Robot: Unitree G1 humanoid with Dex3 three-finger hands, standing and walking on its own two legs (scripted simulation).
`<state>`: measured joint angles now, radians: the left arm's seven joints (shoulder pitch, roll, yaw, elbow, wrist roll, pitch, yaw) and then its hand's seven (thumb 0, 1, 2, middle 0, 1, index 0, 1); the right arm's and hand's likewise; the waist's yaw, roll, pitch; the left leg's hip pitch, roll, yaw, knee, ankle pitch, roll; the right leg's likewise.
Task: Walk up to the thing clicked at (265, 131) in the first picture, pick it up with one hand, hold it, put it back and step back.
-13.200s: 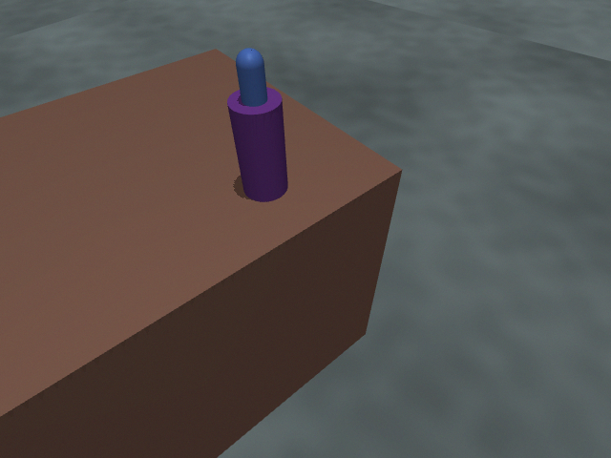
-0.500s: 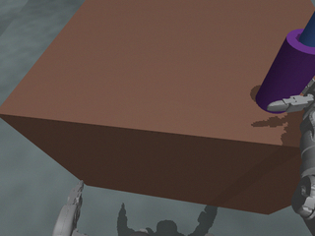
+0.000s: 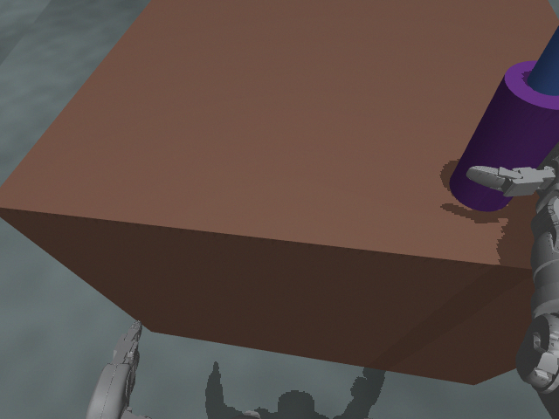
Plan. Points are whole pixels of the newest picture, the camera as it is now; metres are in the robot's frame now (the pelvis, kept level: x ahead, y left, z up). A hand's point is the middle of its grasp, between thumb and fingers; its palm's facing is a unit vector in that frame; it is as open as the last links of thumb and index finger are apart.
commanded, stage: settle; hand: right
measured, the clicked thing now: (523, 121) +0.48 -0.24 +0.16
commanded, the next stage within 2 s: lift in 0.98 s
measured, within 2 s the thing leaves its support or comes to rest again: leaves its support in 0.62 s
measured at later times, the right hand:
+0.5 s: hand (512, 155) +0.47 -0.24 +0.11, palm faces +0.27 +0.96 -0.01, open 11.8 cm
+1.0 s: hand (522, 143) +0.46 -0.24 +0.14, palm faces +0.26 +0.97 +0.00, open 11.9 cm
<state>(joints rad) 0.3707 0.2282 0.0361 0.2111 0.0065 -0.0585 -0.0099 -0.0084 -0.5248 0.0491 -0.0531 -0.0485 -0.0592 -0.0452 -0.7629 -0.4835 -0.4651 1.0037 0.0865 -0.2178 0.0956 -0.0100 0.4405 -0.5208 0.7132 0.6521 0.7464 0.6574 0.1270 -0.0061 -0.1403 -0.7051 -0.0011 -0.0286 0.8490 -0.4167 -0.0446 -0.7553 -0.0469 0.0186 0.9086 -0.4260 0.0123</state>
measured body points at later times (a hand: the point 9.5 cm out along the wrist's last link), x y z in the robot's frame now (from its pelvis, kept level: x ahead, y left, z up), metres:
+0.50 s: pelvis +0.00 +0.00 +0.01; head +0.07 -0.01 +0.45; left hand +0.15 +0.27 -0.03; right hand +0.45 -0.29 +0.12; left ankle -0.01 +0.15 -0.69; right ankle +0.00 -0.12 -0.69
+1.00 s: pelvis +0.00 +0.01 +0.02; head +0.05 -0.01 +0.47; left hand +0.16 +0.27 -0.03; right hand +0.44 -0.29 +0.15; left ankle -0.01 +0.15 -0.69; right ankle +0.00 -0.12 -0.69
